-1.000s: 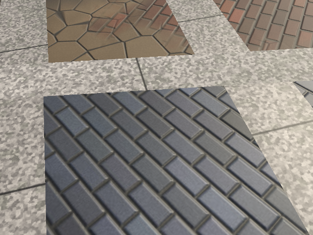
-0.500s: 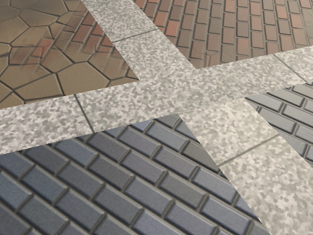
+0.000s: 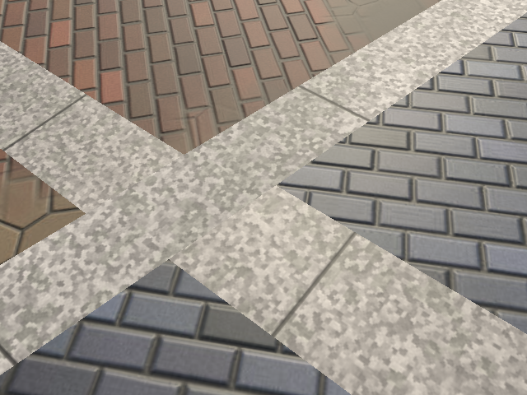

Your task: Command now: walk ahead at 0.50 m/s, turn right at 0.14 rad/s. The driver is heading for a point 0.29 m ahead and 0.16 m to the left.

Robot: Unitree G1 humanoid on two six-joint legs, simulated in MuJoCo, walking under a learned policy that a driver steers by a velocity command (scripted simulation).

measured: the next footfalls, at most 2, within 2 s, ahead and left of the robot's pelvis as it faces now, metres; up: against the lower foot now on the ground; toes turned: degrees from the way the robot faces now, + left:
left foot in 0.44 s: +0.36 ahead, +0.11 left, +0.00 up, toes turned +10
right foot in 0.82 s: +0.35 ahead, -0.10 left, +0.00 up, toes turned +7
